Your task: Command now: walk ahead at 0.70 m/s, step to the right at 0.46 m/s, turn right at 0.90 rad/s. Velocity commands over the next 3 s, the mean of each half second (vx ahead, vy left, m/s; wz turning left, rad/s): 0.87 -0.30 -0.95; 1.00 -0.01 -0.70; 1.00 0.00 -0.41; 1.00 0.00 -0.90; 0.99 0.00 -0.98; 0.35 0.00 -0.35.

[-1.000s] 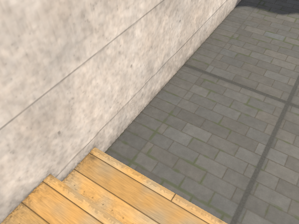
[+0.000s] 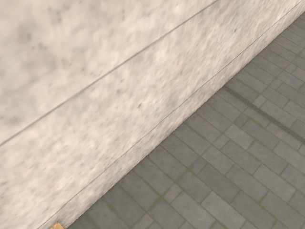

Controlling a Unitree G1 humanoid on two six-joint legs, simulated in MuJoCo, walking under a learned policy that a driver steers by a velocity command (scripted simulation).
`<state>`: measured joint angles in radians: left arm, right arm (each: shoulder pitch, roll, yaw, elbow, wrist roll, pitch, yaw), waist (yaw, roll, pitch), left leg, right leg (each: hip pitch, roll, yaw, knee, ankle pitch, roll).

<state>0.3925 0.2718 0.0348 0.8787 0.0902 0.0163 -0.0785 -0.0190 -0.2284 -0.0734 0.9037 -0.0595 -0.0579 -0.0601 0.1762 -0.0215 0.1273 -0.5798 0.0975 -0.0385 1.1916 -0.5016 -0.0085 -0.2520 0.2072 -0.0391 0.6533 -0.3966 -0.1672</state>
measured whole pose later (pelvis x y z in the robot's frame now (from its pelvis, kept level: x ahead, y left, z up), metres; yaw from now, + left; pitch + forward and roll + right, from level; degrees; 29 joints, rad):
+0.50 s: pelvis +0.39 -0.11 -0.13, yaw -29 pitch +1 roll +1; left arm -0.01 0.45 0.06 0.78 0.07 -0.05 -0.11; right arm 0.35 -0.36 -0.10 1.01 -0.02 -0.14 -0.05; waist -0.05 -0.02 0.08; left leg -0.17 0.06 0.07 1.24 -0.40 0.02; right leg -0.34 0.08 -0.03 0.52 -0.25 -0.11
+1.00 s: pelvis +0.81 -0.28 -0.13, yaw -50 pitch +0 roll -1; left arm 0.14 0.29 0.05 0.82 0.06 0.00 -0.05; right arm 0.51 -0.23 -0.01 1.01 -0.01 -0.11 -0.03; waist -0.03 -0.05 -0.04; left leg -0.18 0.02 0.04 0.62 -0.44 0.01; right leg -0.76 0.09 0.14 1.42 -0.17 -0.10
